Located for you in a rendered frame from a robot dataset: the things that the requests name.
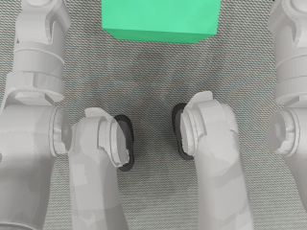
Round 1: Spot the robot right upper arm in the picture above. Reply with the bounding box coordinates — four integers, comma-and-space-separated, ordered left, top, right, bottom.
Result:
266, 107, 307, 213

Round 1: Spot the robot right thigh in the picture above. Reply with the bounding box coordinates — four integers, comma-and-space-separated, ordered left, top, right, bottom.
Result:
180, 100, 255, 230

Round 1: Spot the robot right forearm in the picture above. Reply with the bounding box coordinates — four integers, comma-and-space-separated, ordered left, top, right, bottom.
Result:
267, 0, 307, 108

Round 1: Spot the carton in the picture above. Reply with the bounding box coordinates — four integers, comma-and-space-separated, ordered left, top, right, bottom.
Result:
101, 0, 221, 44

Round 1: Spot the robot left foot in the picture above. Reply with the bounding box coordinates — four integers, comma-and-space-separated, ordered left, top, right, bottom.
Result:
114, 114, 134, 172

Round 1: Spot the robot left upper arm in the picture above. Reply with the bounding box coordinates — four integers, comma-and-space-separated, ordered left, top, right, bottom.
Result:
0, 104, 73, 230

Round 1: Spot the robot left forearm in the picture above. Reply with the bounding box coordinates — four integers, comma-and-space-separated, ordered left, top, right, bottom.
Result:
0, 0, 72, 153

